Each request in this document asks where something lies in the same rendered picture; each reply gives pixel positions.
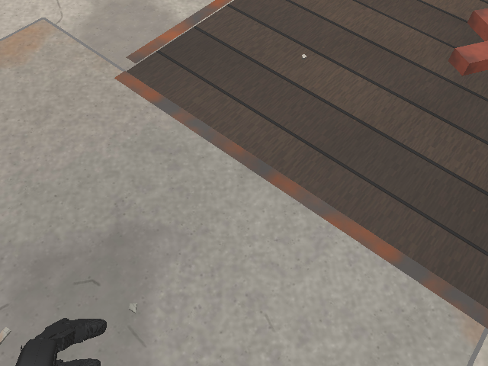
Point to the left robot hand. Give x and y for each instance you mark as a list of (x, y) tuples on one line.
[(42, 351)]

